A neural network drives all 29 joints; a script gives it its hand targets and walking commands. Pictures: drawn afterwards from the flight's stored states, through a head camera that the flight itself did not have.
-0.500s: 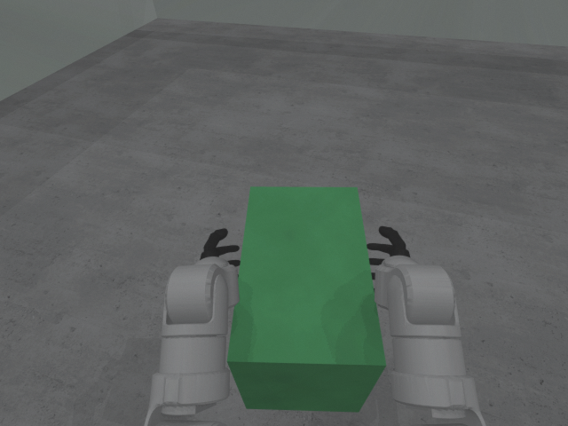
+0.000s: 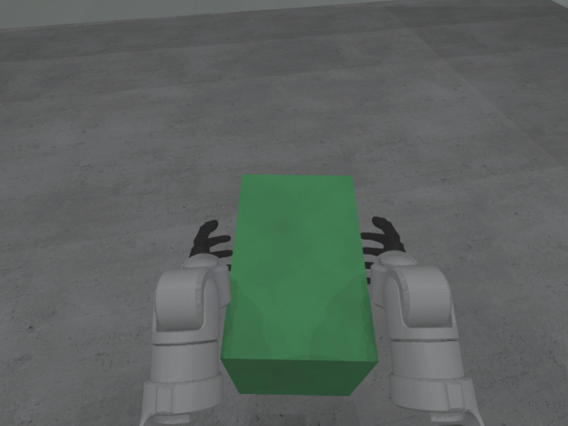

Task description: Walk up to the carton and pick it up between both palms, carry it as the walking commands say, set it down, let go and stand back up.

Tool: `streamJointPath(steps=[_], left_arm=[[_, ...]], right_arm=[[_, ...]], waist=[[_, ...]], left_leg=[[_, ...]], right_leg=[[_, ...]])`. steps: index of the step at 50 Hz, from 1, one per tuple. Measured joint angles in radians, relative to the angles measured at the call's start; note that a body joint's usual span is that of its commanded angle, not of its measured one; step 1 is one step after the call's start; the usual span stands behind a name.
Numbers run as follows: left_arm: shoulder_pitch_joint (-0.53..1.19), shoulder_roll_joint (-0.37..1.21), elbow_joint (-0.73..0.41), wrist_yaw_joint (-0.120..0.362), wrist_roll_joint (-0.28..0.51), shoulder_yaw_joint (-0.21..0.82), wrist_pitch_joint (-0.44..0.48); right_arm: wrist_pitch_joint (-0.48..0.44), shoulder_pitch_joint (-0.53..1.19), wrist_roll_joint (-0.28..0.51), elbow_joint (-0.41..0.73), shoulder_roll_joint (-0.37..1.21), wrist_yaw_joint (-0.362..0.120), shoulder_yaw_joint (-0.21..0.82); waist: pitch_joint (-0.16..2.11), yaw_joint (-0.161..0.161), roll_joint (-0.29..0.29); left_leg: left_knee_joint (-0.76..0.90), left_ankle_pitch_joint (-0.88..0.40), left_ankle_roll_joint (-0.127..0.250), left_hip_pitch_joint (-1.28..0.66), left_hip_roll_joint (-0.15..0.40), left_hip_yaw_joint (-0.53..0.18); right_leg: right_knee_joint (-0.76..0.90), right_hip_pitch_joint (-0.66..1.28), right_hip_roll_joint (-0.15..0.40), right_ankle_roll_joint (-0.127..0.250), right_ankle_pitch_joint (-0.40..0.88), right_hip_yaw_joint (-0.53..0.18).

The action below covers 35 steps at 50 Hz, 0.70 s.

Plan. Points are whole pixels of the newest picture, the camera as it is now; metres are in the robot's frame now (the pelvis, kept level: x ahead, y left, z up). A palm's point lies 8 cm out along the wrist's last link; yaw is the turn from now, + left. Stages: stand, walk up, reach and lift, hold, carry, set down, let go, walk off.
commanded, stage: carry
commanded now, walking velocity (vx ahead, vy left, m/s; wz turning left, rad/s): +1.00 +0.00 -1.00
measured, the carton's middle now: (295, 285) +0.34 +0.02 -0.01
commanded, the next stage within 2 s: none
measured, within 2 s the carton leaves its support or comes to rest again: neither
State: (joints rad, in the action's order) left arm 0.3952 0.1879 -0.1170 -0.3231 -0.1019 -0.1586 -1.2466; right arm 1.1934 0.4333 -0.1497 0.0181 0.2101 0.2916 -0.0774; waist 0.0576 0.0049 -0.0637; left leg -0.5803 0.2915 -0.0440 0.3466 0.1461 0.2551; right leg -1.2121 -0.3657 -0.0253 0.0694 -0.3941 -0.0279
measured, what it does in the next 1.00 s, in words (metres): walks ahead, turning right: right foot, then left foot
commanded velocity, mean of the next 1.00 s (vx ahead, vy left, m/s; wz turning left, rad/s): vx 0.62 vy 0.00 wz -0.62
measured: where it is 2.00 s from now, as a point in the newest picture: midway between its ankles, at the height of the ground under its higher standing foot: (378, 237)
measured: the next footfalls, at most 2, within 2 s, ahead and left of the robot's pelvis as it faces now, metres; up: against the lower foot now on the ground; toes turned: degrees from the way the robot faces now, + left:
right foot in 0.28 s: +0.43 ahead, -0.11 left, +0.00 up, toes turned -18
left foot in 0.62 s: +0.81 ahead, -0.04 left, +0.00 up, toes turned -23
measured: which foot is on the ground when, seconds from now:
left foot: down 0.00-0.30, up 0.32-0.60, down 0.62-0.94, up 0.96-1.00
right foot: up 0.00-0.26, down 0.28-0.64, up 0.66-0.92, down 0.94-1.00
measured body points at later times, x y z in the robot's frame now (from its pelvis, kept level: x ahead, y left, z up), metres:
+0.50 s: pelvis +0.45 -0.09 +0.00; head +0.52 -0.09 +0.44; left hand +0.79 -0.05 +0.03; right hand +0.73 -0.30 +0.02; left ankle +0.52 +0.07 -0.68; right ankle +0.39 -0.10 -0.73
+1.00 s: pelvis +0.85 -0.29 +0.00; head +0.88 -0.31 +0.44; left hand +1.18 -0.42 +0.08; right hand +1.00 -0.61 +0.08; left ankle +0.79 -0.05 -0.65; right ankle +0.91 -0.38 -0.73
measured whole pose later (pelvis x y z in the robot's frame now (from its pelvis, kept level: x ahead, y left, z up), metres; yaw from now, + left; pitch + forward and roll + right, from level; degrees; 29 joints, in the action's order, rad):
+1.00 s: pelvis +0.85 -0.29 +0.00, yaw -42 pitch +3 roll +0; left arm 0.46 0.22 -0.13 -0.28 -0.19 -0.12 -1.21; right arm 1.21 0.47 -0.11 0.12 0.22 0.32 -0.18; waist -0.03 -0.02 -0.01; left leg -0.97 0.50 -0.10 0.17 0.14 0.13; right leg -0.46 -0.46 -0.08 0.18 -0.07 0.18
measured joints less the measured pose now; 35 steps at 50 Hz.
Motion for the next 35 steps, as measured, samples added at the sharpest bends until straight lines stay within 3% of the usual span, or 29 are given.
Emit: streamJointPath(steps=[3, 9, 11, 13, 14, 15, 16, 18, 20, 24, 27, 29, 30, 32, 35], left_arm=[[0.008, 0.009, 0.027, -0.016, 0.001, 0.013, -0.008], [0.056, 0.028, 0.011, 0.024, -0.048, 0.029, 0.005], [0.064, 0.031, 0.007, 0.037, -0.066, 0.035, 0.011], [0.061, 0.030, 0.013, 0.037, -0.072, 0.038, 0.011], [0.063, 0.030, 0.017, 0.027, -0.068, 0.039, 0.005], [0.067, 0.032, 0.019, 0.014, -0.062, 0.041, 0.003], [0.066, 0.032, 0.025, 0.004, -0.057, 0.039, 0.011], [0.058, 0.030, 0.046, -0.039, -0.032, 0.035, 0.016], [0.047, 0.025, 0.066, -0.083, 0.002, 0.049, 0.003], [0.027, 0.017, 0.069, -0.105, 0.039, 0.068, 0.001], [0.024, 0.016, 0.012, -0.101, 0.038, 0.081, 0.003], [0.028, 0.017, -0.022, -0.073, 0.015, 0.077, 0.005], [0.029, 0.018, -0.036, -0.054, 0.002, 0.068, 0.006], [0.026, 0.011, -0.058, -0.017, -0.019, 0.035, 0.013], [0.024, 0.006, -0.033, 0.035, -0.031, -0.006, 0.030]], right_arm=[[0.019, -0.010, 0.009, 0.004, -0.005, 0.009, -0.019], [0.035, 0.008, 0.048, 0.094, 0.003, 0.055, -0.069], [0.035, 0.015, 0.048, 0.109, 0.006, 0.054, -0.080], [0.032, 0.015, 0.038, 0.097, 0.006, 0.037, -0.084], [0.032, 0.013, 0.030, 0.088, 0.005, 0.023, -0.086], [0.031, 0.018, 0.020, 0.083, 0.004, 0.008, -0.094], [0.015, 0.023, 0.005, 0.063, 0.007, -0.014, -0.098], [-0.012, 0.017, -0.018, 0.007, 0.005, -0.059, -0.106], [-0.012, -0.005, -0.017, -0.019, -0.003, -0.077, -0.105], [-0.004, -0.035, -0.003, -0.004, -0.015, -0.063, -0.084], [-0.009, -0.041, 0.014, 0.051, -0.017, -0.053, -0.071], [-0.012, -0.039, 0.022, 0.085, -0.016, -0.042, -0.058], [-0.011, -0.033, 0.024, 0.093, -0.014, -0.035, -0.051], [-0.018, -0.006, 0.017, 0.077, -0.003, -0.023, -0.028], [-0.015, 0.007, -0.012, 0.050, 0.003, -0.030, -0.009]], waist=[[-0.001, -0.014, 0.027], [-0.041, -0.051, 0.064], [-0.048, -0.041, 0.068], [-0.051, -0.012, 0.061], [-0.051, 0.004, 0.046], [-0.051, 0.028, 0.050], [-0.052, 0.052, 0.055], [-0.063, 0.073, 0.051], [-0.082, 0.089, 0.046], [-0.121, 0.086, 0.037], [-0.133, 0.055, 0.024], [-0.118, 0.031, 0.010], [-0.104, 0.021, 0.008], [-0.071, 0.009, 0.003], [-0.035, -0.011, 0.017]], left_leg=[[0.107, 0.025, -0.038, -0.146, 0.035, 0.057], [0.267, 0.102, -0.107, -0.427, 0.078, 0.142], [0.261, 0.140, -0.136, -0.511, 0.099, 0.161], [0.134, 0.167, -0.158, -0.558, 0.138, 0.155], [-0.010, 0.126, -0.149, -0.542, 0.162, 0.126], [-0.207, 0.069, -0.115, -0.492, 0.189, 0.065], [-0.422, 0.094, -0.094, -0.406, 0.173, -0.045], [-0.746, 0.125, -0.068, -0.205, 0.073, -0.234], [-0.831, 0.142, -0.059, -0.029, 0.005, -0.300], [-0.537, 0.148, -0.065, 0.209, -0.018, -0.284], [-0.239, 0.029, -0.079, 0.272, -0.031, -0.253], [-0.068, -0.056, -0.084, 0.255, -0.052, -0.220], [0.011, -0.092, -0.085, 0.224, -0.061, -0.195], [0.041, -0.222, -0.035, 0.155, -0.057, -0.128], [0.030, -0.080, 0.018, 0.049, -0.033, -0.027]], right_leg=[[0.000, -0.131, 0.025, -0.012, 0.020, 0.108], [0.324, -0.289, 0.049, 0.009, 0.174, 0.198], [0.428, -0.284, 0.039, 0.026, 0.204, 0.236], [0.495, -0.228, 0.012, 0.042, 0.196, 0.277], [0.542, -0.177, -0.006, 0.054, 0.195, 0.282], [0.520, -0.158, -0.025, 0.102, 0.220, 0.280], [0.451, -0.169, -0.043, 0.124, 0.172, 0.270], [0.416, -0.146, -0.072, 0.124, 0.073, 0.240], [0.475, -0.082, -0.098, 0.091, 0.050, 0.203], [0.612, 0.067, -0.132, 0.096, 0.028, 0.100], [0.676, 0.179, -0.127, 0.080, -0.014, 0.005], [0.683, 0.247, -0.110, 0.068, -0.064, -0.063], [0.651, 0.266, -0.101, 0.065, -0.094, -0.090], [0.422, 0.215, -0.077, 0.062, -0.074, -0.100], [0.042, 0.042, -0.050, 0.037, -0.018, -0.036]])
